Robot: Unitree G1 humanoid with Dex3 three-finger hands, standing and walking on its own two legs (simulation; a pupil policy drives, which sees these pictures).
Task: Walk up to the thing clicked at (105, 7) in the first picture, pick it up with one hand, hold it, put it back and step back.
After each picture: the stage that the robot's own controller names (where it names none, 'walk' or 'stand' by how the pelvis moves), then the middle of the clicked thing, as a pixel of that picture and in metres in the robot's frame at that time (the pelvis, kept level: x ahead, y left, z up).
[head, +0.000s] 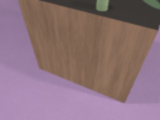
stand; out of the picture +0.90 -0.07 +0.07
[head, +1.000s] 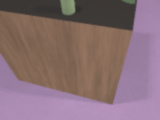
walk; (67, 0) +0.77 +0.16 +0.08
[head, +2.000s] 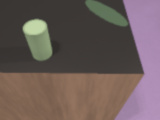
rise first; (39, 41) +0.42 +0.18 +0.11
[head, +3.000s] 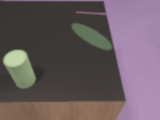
stand; (21, 70) +0.35 +0.23 +0.08
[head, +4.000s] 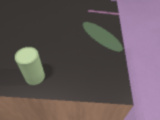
stand; (31, 67) +0.37 +0.20 +0.07
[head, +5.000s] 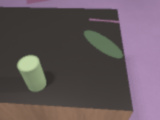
stand; (33, 74) +0.36 +0.21 +0.06
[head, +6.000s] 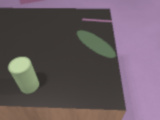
stand; (25, 75) +0.35 +0.23 +0.06
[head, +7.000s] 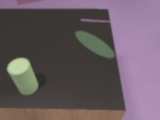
stand; (24, 77) +0.34 +0.23 +0.06
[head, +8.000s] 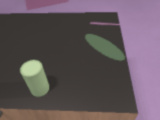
rise first; (36, 79) +0.33 +0.21 +0.07
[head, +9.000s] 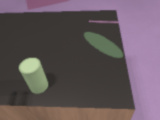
go down; (34, 76) +0.35 +0.22 +0.07
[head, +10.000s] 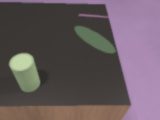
go down; (26, 73) +0.35 +0.20 +0.07
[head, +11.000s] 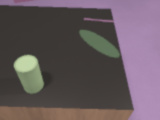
go down; (30, 75) +0.35 +0.20 +0.07
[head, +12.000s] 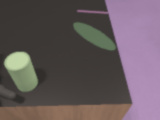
close in; (22, 72) +0.34 +0.21 +0.09
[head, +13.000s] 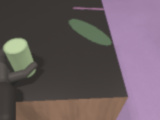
close; (21, 59) +0.39 +0.22 +0.10
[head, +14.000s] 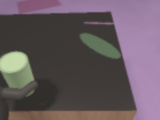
lift; (19, 75) +0.29 +0.20 +0.17
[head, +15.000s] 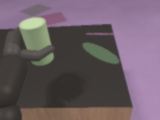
lift; (37, 42) +0.34 +0.16 +0.26
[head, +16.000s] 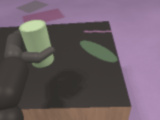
hold; (38, 44) +0.35 +0.16 +0.24
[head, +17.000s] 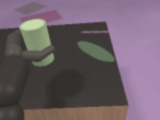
hold; (38, 43) +0.35 +0.15 +0.24
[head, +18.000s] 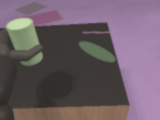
crouch; (26, 42) +0.35 +0.19 +0.25
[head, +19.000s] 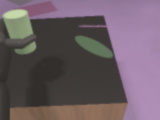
lower; (20, 32) +0.41 +0.21 +0.23
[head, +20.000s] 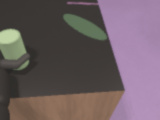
lower; (13, 50) +0.42 +0.23 +0.11
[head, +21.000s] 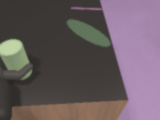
lower; (16, 60) +0.38 +0.23 +0.10
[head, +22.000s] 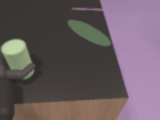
lower; (19, 60) +0.39 +0.22 +0.10
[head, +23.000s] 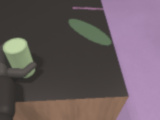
rest; (20, 59) +0.39 +0.22 +0.10
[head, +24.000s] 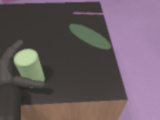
withdraw; (30, 69) +0.36 +0.19 +0.09
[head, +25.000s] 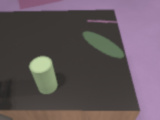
sink last; (44, 76) +0.34 +0.17 +0.08
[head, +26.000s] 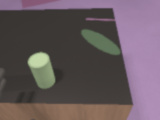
stand; (42, 71) +0.37 +0.19 +0.07
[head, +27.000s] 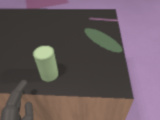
stand; (46, 64) +0.39 +0.19 +0.08
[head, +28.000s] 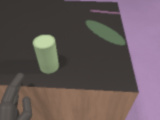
stand; (47, 54) +0.40 +0.18 +0.12
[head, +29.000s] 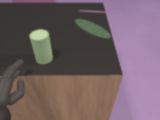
walk; (42, 47) +0.48 +0.18 +0.11
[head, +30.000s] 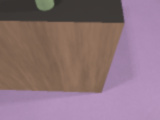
stand; out of the picture +0.62 +0.22 +0.10
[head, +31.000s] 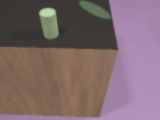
stand; (49, 24) +0.62 +0.19 +0.06
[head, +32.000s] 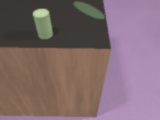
stand; (43, 24) +0.62 +0.22 +0.06
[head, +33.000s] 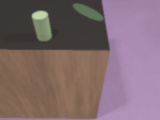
stand; (42, 26) +0.62 +0.22 +0.06
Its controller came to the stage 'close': yes
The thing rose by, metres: 0.19
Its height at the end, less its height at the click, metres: +0.00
